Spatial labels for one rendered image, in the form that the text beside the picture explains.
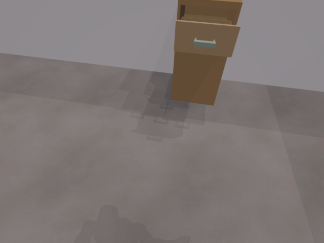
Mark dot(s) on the drawer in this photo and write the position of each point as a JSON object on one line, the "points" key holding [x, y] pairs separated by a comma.
{"points": [[222, 31]]}

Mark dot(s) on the handle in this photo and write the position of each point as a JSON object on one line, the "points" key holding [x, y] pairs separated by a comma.
{"points": [[204, 43]]}

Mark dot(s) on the cabinet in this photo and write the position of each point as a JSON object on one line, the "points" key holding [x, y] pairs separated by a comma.
{"points": [[196, 77]]}

